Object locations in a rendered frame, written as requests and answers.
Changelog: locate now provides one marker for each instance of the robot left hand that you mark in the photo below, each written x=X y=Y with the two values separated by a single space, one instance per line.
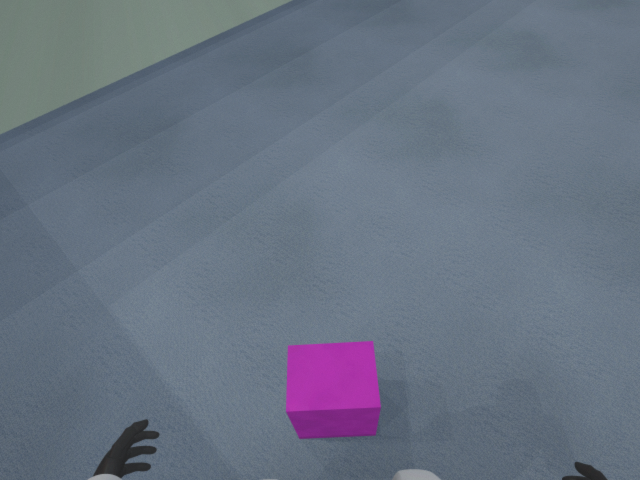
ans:
x=114 y=461

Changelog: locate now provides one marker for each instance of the carton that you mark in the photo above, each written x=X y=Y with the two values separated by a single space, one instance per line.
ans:
x=332 y=390

